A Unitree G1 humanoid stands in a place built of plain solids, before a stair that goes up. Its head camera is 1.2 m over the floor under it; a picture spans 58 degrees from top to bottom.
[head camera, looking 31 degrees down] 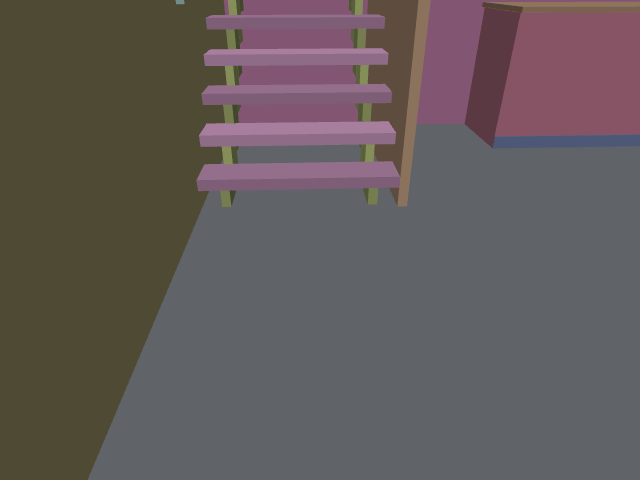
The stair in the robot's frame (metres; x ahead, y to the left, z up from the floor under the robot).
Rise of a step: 0.20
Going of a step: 0.22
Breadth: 1.20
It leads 2 degrees to the left of straight ahead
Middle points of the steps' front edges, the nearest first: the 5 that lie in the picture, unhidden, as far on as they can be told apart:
2.37 0.12 0.20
2.59 0.13 0.39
2.81 0.14 0.59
3.03 0.15 0.79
3.25 0.16 0.99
